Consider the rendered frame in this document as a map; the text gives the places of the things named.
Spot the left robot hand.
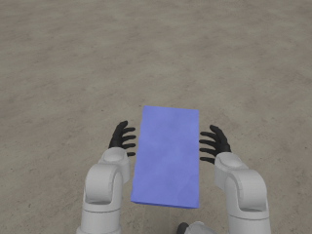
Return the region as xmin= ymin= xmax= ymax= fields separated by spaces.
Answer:
xmin=108 ymin=120 xmax=136 ymax=157

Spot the right robot thigh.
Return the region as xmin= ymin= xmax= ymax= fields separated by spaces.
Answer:
xmin=185 ymin=224 xmax=217 ymax=234

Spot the robot right forearm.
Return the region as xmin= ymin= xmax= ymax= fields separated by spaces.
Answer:
xmin=214 ymin=152 xmax=271 ymax=234

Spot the carton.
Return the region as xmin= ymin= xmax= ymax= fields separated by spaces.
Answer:
xmin=130 ymin=105 xmax=199 ymax=210

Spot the right robot hand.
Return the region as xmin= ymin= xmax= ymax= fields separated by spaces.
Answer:
xmin=199 ymin=125 xmax=231 ymax=164

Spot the robot left forearm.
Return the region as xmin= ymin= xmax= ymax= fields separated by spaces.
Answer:
xmin=76 ymin=146 xmax=131 ymax=234

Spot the right robot foot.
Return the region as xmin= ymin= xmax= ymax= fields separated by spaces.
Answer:
xmin=176 ymin=222 xmax=189 ymax=234

